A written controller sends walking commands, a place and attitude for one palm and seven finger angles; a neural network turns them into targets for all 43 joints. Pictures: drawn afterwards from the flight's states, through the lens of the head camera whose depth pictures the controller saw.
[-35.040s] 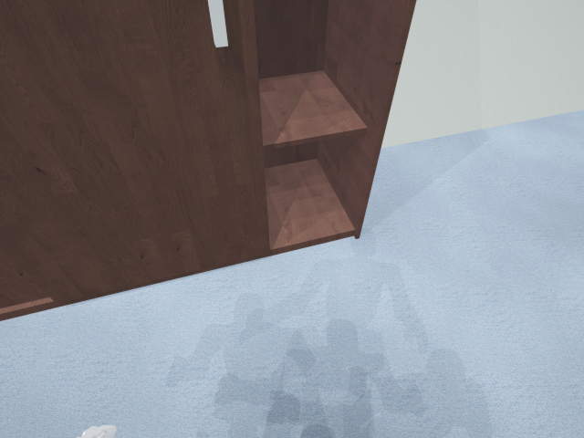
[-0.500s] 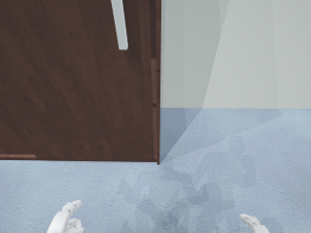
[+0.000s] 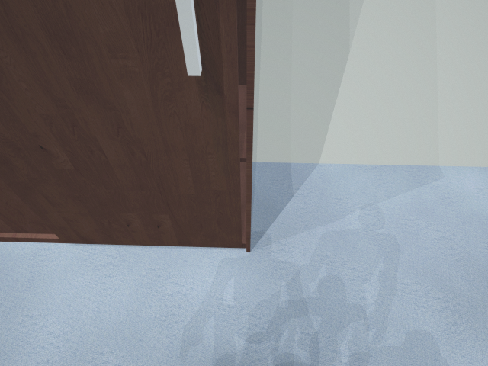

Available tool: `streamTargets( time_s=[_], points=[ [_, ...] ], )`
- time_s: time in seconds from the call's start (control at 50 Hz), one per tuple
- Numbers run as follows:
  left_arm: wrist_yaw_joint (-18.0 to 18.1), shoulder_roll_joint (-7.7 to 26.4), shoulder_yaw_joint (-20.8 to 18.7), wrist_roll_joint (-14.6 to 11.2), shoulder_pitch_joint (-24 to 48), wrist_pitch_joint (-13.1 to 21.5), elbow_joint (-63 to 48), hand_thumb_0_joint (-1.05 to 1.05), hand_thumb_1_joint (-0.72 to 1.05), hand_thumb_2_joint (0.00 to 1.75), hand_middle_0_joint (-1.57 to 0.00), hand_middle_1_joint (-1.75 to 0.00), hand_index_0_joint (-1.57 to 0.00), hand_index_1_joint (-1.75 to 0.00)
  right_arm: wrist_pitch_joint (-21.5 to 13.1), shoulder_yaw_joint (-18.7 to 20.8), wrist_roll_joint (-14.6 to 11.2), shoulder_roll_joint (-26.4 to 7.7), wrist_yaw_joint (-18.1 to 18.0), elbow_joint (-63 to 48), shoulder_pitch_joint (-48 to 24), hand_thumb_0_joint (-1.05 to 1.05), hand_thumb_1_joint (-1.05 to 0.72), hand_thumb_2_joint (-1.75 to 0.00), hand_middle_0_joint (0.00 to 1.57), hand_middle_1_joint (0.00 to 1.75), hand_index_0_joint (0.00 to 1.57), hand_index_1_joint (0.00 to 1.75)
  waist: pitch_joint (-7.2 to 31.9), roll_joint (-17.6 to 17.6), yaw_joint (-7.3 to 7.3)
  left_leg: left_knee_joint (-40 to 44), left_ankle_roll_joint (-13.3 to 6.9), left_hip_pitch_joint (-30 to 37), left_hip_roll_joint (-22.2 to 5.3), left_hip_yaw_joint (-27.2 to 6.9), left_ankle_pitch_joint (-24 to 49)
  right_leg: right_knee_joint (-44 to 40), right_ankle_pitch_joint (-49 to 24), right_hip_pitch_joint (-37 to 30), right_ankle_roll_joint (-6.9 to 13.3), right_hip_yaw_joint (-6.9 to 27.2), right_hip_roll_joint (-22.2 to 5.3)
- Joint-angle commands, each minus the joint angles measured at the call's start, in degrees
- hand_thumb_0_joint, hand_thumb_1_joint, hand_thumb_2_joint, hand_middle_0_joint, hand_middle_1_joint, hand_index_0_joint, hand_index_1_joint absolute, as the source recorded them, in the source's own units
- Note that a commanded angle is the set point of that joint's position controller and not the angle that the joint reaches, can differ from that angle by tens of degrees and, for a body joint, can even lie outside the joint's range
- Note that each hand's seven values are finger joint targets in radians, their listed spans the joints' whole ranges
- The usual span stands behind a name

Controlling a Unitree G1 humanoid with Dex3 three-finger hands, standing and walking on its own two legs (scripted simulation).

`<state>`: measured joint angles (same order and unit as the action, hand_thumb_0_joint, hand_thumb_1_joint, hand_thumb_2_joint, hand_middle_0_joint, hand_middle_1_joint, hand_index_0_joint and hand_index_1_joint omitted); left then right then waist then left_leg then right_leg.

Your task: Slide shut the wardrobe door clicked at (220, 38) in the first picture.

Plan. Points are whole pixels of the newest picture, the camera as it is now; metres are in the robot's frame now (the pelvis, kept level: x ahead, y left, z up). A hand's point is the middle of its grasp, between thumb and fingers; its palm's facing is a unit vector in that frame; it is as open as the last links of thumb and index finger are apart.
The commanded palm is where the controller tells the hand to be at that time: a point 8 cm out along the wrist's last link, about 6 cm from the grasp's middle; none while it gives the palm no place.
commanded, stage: let the arm hang, fingers relaxed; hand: left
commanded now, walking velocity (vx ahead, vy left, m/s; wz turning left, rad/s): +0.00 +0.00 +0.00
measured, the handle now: (188, 8) +0.66 +0.15 +0.26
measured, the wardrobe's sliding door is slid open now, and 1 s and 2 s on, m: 0.02 0.02 0.02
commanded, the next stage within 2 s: look to check the result in 0.40 s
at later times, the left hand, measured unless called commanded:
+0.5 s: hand out of the picture +0.05 +0.19 -0.17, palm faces -0.01 -0.97 -0.23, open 7.4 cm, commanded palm none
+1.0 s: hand out of the picture +0.10 +0.20 -0.16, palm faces -0.01 -0.96 -0.29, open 7.4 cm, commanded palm none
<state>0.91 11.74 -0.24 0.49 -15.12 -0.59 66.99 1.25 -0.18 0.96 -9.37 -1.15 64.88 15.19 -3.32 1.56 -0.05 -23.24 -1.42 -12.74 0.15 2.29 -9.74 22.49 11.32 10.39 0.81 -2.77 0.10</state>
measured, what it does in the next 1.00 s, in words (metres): stands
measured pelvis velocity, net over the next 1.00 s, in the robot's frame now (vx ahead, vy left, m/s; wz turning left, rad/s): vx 0.04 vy -0.02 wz -0.01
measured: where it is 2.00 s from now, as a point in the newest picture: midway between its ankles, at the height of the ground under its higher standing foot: outside the picture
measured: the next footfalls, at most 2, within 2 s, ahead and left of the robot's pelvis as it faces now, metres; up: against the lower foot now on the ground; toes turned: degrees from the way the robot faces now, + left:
right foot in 1.72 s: +0.18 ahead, -0.14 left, +0.00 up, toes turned -2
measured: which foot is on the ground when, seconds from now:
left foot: down 0.00-1.00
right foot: down 0.00-1.00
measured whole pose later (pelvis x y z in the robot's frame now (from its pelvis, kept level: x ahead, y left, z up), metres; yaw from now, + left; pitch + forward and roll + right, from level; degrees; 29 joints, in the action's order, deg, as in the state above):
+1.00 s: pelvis +0.04 -0.02 +0.00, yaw -1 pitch -1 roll +0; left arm 0.4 15.1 -1.0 0.5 -7.3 1.0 65.6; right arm 0.1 0.2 1.0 -16.0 -1.0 64.7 7.0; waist -2.8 1.1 -0.2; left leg -18.6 0.3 -7.1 -0.9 2.4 -10.8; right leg 18.4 12.6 5.1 2.1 -2.4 1.4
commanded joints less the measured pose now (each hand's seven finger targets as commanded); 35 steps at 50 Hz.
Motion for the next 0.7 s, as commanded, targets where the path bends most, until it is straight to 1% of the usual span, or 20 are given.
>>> streamTargets(
  time_s=[0.0, 0.02, 0.04, 0.08, 0.1, 0.12, 0.14, 0.2, 0.26, 0.28, 0.32, 0.38, 0.44, 0.52, 0.54, 0.58, 0.6, 0.62, 0.66, 0.68],
  points=[
    [0.7, 5.8, -1.0, 0.2, -1.1, 0.8, -2.2, 0.0, 0.9, 0.9, -0.2, -0.3, -0.2, -0.3, -0.9, 1.4, 0.3, -6.8, -0.6, -1.8, 2.3, 0.0, -0.9, -0.9, 0.2, 0.3, 0.2, 0.3, -0.8, -2.1, -0.39, 6.0, -0.8, 0.3, -5.8, -6.4, -4.2, -5.9, 5.5, 3.3, 1.6, 5.7, -5.7],
    [0.7, 6.0, -1.1, 0.2, -0.9, 0.9, -2.3, 0.0, 0.9, 0.9, -0.2, -0.3, -0.2, -0.3, -0.9, 1.5, 0.2, -6.7, -0.6, -1.8, 2.3, 0.0, -0.9, -0.9, 0.2, 0.3, 0.2, 0.3, -0.5, -2.5, -0.44, 5.8, -0.8, 0.5, -5.7, -6.3, -3.8, -6.0, 5.3, 3.1, 1.5, 5.7, -5.8],
    [0.8, 5.8, -1.1, 0.2, -1.1, 0.9, -2.4, 0.0, 0.9, 0.9, -0.2, -0.3, -0.2, -0.3, -0.9, 1.5, 0.2, -6.4, -0.5, -1.8, 2.3, 0.0, -0.9, -0.9, 0.2, 0.3, 0.2, 0.3, -0.7, -1.9, -0.34, 5.5, -0.7, 0.6, -5.5, -6.0, -3.7, -6.1, 5.7, 3.5, 1.5, 5.8, -5.7],
    [0.8, 5.2, -1.1, 0.2, -0.6, 0.9, -2.6, 0.0, 0.9, 0.9, -0.2, -0.3, -0.2, -0.3, -1.0, 1.4, 0.3, -5.8, -0.5, -1.6, 2.2, 0.0, -0.9, -0.9, 0.2, 0.3, 0.2, 0.3, -0.8, -2.0, -0.5, 5.7, -0.6, 0.6, -5.5, -6.1, -2.9, -5.8, 4.8, 3.4, 1.5, 5.8, -5.8],
    [0.8, 5.1, -1.1, 0.2, -0.6, 1.0, -2.6, 0.0, 0.9, 0.9, -0.2, -0.3, -0.2, -0.3, -1.1, 1.4, 0.3, -5.9, -0.6, -1.6, 2.1, 0.0, -0.9, -0.9, 0.2, 0.3, 0.2, 0.3, -0.3, -1.1, -0.47, 5.7, -0.6, 0.9, -5.6, -6.0, -2.0, -5.5, 3.5, 3.1, 1.4, 5.8, -5.8],
    [0.8, 5.1, -1.1, 0.2, -0.3, 1.0, -2.8, 0.0, 0.9, 0.9, -0.2, -0.3, -0.2, -0.3, -1.2, 1.4, 0.3, -5.8, -0.6, -1.5, 1.9, 0.0, -0.9, -0.9, 0.2, 0.3, 0.2, 0.3, -0.4, -1.3, -0.43, 5.8, -0.5, 1.1, -5.7, -6.1, -1.1, -5.2, 2.4, 2.8, 1.4, 5.8, -5.8],
    [0.9, 5.5, -1.2, 0.2, -0.3, 1.1, -2.9, 0.0, 0.9, 0.9, -0.2, -0.3, -0.2, -0.3, -1.3, 1.5, 0.3, -6.4, -0.6, -1.7, 1.7, 0.0, -0.9, -0.9, 0.2, 0.3, 0.2, 0.3, -0.4, -0.9, -0.3, 5.6, -0.5, 1.2, -5.9, -6.0, -0.6, -5.3, 1.9, 2.7, 1.4, 5.8, -5.7],
    [0.8, 5.6, -1.5, 0.2, 0.3, 1.4, -3.1, 0.0, 0.9, 0.9, -0.2, -0.3, -0.2, -0.3, -1.6, 1.5, 0.3, -6.4, -0.7, -1.7, 1.0, 0.0, -0.9, -0.9, 0.2, 0.3, 0.2, 0.3, 0.6, -0.7, -0.29, 5.4, -0.4, 2.0, -5.9, -5.8, 2.0, -5.1, -0.5, 1.4, 1.4, 5.9, -6.0],
    [0.8, 6.2, -1.6, 0.2, 1.2, 1.5, -3.3, 0.0, 0.9, 0.9, -0.2, -0.3, -0.2, -0.3, -1.6, 1.7, 0.3, -7.3, -0.7, -1.7, 0.2, 0.0, -0.9, -0.9, 0.2, 0.3, 0.2, 0.3, -0.1, 0.0, -0.39, 5.5, -0.3, 1.9, -6.1, -5.8, 2.0, -5.5, -0.7, 1.4, 1.5, 6.1, -6.0],
    [0.8, 6.5, -1.7, 0.1, 1.4, 1.5, -3.4, 0.0, 0.9, 0.9, -0.2, -0.3, -0.2, -0.3, -1.7, 1.7, 0.3, -7.5, -0.7, -1.8, 0.1, 0.0, -0.9, -0.9, 0.2, 0.3, 0.2, 0.3, 0.4, 0.2, -0.37, 5.5, -0.3, 2.2, -6.1, -5.9, 2.0, -5.6, -0.6, 1.0, 1.5, 6.2, -6.1],
    [0.7, 6.9, -1.8, 0.1, 1.7, 1.7, -3.5, 0.0, 0.9, 0.9, -0.2, -0.3, -0.2, -0.3, -1.9, 1.8, 0.2, -8.4, -0.8, -1.9, -0.4, 0.0, -0.9, -0.9, 0.2, 0.3, 0.2, 0.3, 1.7, -0.1, -0.38, 5.3, -0.4, 3.2, -6.3, -5.9, 3.7, -5.4, -2.4, 0.1, 1.6, 6.3, -6.1],
    [0.7, 7.6, -1.9, 0.1, 2.4, 1.8, -3.6, 0.0, 0.9, 0.9, -0.2, -0.3, -0.2, -0.3, -2.0, 1.8, 0.2, -9.1, -0.8, -2.0, -1.0, 0.0, -0.9, -0.9, 0.2, 0.3, 0.2, 0.3, 2.3, -0.4, -0.41, 5.2, -0.4, 4.3, -6.7, -6.0, 5.8, -5.1, -4.7, -0.6, 1.6, 6.1, -6.3],
    [0.7, 8.4, -2.0, 0.1, 2.9, 1.9, -3.6, 0.0, 0.9, 0.9, -0.2, -0.3, -0.2, -0.3, -1.8, 1.9, 0.1, -10.1, -0.7, -2.1, -1.9, 0.0, -0.9, -0.9, 0.2, 0.3, 0.2, 0.3, 1.8, -1.2, -0.52, 5.3, -0.3, 4.7, -6.7, -5.9, 5.0, -5.9, -3.9, -0.2, 1.6, 6.2, -6.2],
    [0.5, 9.3, -2.0, 0.1, 3.9, 1.9, -3.5, 0.0, 0.9, 0.9, -0.2, -0.3, -0.2, -0.3, -1.8, 1.9, 0.2, -11.1, -0.7, -2.1, -3.0, 0.0, -0.9, -0.9, 0.2, 0.3, 0.2, 0.3, 2.1, -0.2, -0.56, 5.6, -0.2, 5.6, -6.9, -5.7, 5.1, -6.3, -4.4, -0.6, 1.6, 6.6, -6.5],
    [0.6, 9.4, -2.1, 0.1, 3.9, 1.9, -3.5, 0.0, 0.9, 0.9, -0.2, -0.3, -0.2, -0.3, -1.8, 1.9, 0.1, -11.3, -0.7, -2.2, -3.2, 0.0, -0.9, -0.9, 0.2, 0.3, 0.2, 0.3, 2.0, -0.7, -0.57, 5.6, -0.3, 5.5, -7.0, -5.8, 5.0, -6.5, -4.1, -0.5, 1.7, 6.6, -6.4],
    [0.5, 9.9, -2.0, 0.1, 4.3, 2.0, -3.4, 0.0, 0.9, 0.9, -0.2, -0.3, -0.2, -0.3, -1.8, 1.9, 0.2, -11.8, -0.6, -2.2, -3.6, 0.0, -0.9, -0.9, 0.2, 0.3, 0.2, 0.3, 2.9, -1.3, -0.6, 5.5, -0.3, 6.2, -7.0, -5.9, 5.8, -6.5, -5.4, -1.2, 1.6, 6.6, -6.6],
    [0.5, 10.1, -2.0, 0.0, 4.5, 2.0, -3.4, 0.0, 0.9, 0.9, -0.2, -0.3, -0.2, -0.3, -1.9, 1.9, 0.2, -12.2, -0.7, -2.2, -4.0, 0.0, -0.9, -0.9, 0.2, 0.3, 0.2, 0.3, 3.2, -0.9, -0.64, 5.5, -0.3, 6.7, -7.0, -5.8, 6.3, -6.4, -6.1, -1.3, 1.7, 6.7, -6.7],
    [0.5, 10.4, -2.1, 0.0, 4.8, 2.0, -3.4, 0.0, 0.9, 0.9, -0.2, -0.3, -0.2, -0.3, -1.9, 1.9, 0.1, -12.4, -0.7, -2.1, -4.2, 0.0, -0.9, -0.9, 0.2, 0.3, 0.2, 0.3, 3.0, -1.3, -0.7, 5.7, -0.2, 6.6, -7.2, -5.8, 6.4, -6.5, -6.3, -1.4, 1.7, 6.5, -6.7],
    [0.5, 10.9, -2.1, 0.1, 5.3, 2.0, -3.4, 0.0, 0.9, 0.9, -0.2, -0.3, -0.2, -0.3, -1.8, 1.9, 0.1, -13.0, -0.6, -2.2, -5.0, 0.0, -0.9, -0.9, 0.2, 0.3, 0.2, 0.3, 2.5, -0.6, -0.65, 5.7, -0.2, 6.8, -7.2, -5.9, 7.2, -6.5, -7.2, -1.3, 1.7, 6.8, -6.8],
    [0.4, 11.2, -2.2, 0.1, 5.4, 2.1, -3.4, 0.0, 0.9, 0.9, -0.2, -0.3, -0.2, -0.3, -1.9, 1.9, 0.1, -13.1, -0.6, -2.2, -5.0, 0.0, -0.9, -0.9, 0.2, 0.3, 0.2, 0.3, 3.5, -1.5, -0.66, 5.7, -0.2, 7.2, -7.3, -5.9, 7.7, -6.4, -7.9, -2.0, 1.7, 6.7, -6.9]
  ],
)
